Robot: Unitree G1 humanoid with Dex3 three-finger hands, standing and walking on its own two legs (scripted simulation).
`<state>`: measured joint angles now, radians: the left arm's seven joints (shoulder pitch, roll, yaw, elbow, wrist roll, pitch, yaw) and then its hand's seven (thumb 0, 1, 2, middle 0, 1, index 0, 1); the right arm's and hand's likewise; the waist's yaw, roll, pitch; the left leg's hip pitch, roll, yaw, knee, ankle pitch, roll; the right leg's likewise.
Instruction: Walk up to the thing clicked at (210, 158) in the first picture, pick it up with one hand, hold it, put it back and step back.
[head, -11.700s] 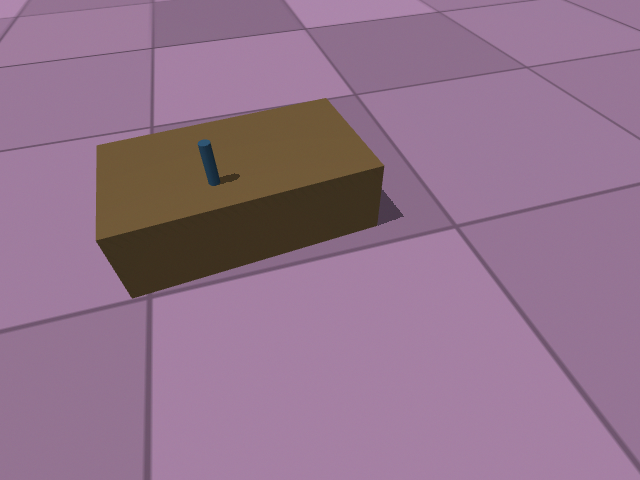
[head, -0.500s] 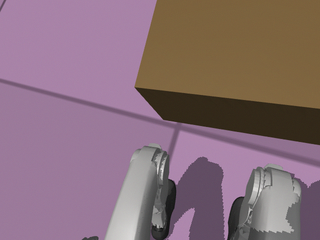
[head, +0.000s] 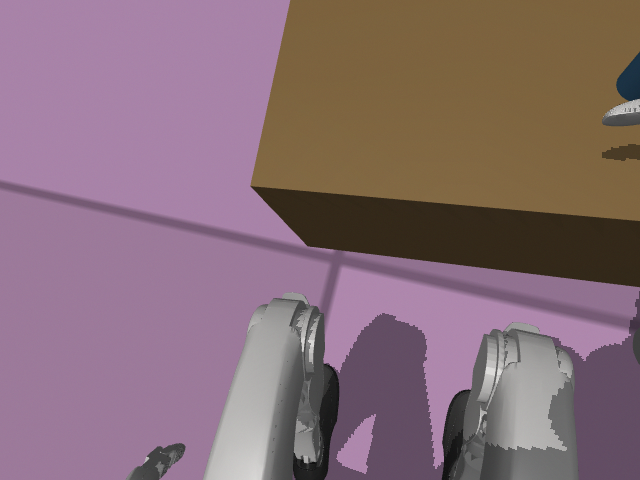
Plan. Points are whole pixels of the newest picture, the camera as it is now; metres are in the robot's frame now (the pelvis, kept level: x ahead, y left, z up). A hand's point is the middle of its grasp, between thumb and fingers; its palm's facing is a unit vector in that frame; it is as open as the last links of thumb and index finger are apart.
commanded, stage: close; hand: right
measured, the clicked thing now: out of the picture +0.59 -0.27 +0.03
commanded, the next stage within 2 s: settle in 0.70 s
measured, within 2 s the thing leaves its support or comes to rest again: leaves its support in 1.08 s
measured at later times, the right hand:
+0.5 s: hand out of the picture +0.58 -0.26 +0.01, palm faces +0.23 +0.97 -0.04, open 12.7 cm
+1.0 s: hand out of the picture +0.57 -0.27 +0.01, palm faces +0.25 +0.97 -0.03, open 6.0 cm
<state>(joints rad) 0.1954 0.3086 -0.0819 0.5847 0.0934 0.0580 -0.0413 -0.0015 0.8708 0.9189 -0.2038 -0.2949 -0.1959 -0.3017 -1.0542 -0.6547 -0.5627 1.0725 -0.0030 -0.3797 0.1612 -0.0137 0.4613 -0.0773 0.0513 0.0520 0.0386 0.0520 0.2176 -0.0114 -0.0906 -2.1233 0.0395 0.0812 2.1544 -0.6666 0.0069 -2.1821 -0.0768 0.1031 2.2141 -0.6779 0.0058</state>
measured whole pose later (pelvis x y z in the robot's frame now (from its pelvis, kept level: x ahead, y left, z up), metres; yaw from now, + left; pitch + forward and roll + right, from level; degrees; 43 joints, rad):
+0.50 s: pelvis +0.00 +0.00 -0.01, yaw +1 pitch +36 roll +6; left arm 0.22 0.31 -0.10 0.59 0.10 0.08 -0.05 0.00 0.88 0.92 -0.21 -0.30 -0.20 -0.30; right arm -1.10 -0.70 -0.57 1.12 -0.03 -0.40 0.15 -0.01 0.30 -0.32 0.64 0.47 0.63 0.48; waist 0.24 -0.01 -0.06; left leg -2.14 0.04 0.08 2.18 -0.67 0.00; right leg -2.21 -0.07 0.11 2.25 -0.68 0.00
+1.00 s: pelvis +0.00 +0.00 -0.01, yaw +1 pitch +36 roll +7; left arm 0.21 0.30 -0.09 0.58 0.09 0.09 -0.05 0.00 0.87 0.91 -0.21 -0.29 -0.20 -0.30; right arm -1.08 -0.68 -0.57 1.08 -0.02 -0.38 0.14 -0.03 -0.02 -1.19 0.93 1.21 0.98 1.25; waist 0.23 -0.01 -0.07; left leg -2.14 0.04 0.08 2.18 -0.67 0.00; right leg -2.21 -0.07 0.11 2.25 -0.68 0.00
